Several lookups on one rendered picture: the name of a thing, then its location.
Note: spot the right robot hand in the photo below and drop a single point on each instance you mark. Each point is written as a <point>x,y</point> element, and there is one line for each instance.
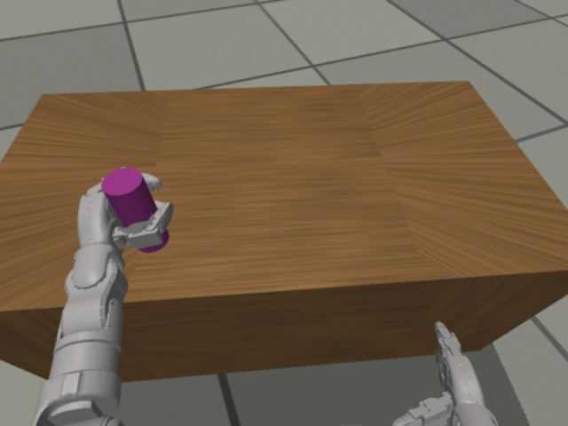
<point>457,377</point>

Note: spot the right robot arm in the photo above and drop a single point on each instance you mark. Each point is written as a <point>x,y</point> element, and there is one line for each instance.
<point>470,414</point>

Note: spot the left robot hand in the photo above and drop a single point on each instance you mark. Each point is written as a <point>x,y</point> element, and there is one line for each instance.
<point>98,223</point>

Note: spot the can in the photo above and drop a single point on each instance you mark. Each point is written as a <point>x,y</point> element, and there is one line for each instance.
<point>131,199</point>

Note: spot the left robot arm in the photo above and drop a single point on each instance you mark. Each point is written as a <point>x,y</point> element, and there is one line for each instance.
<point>84,384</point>

